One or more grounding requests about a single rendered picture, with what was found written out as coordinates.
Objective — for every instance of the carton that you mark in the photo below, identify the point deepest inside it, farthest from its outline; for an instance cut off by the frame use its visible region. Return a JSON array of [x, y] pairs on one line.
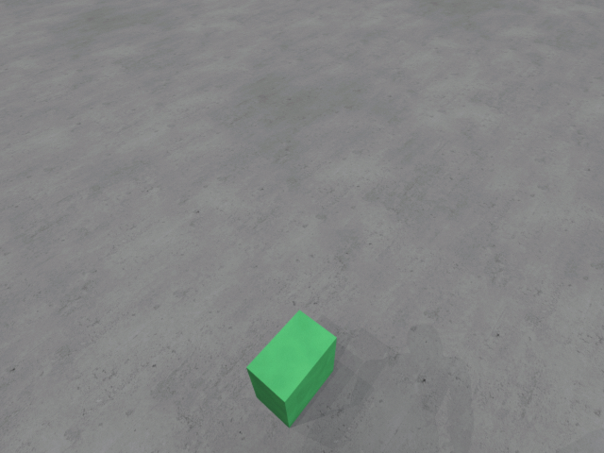
[[290, 370]]

